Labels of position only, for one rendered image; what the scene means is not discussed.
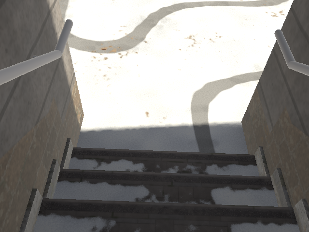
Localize stairs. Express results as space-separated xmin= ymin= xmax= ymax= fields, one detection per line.
xmin=34 ymin=147 xmax=300 ymax=232

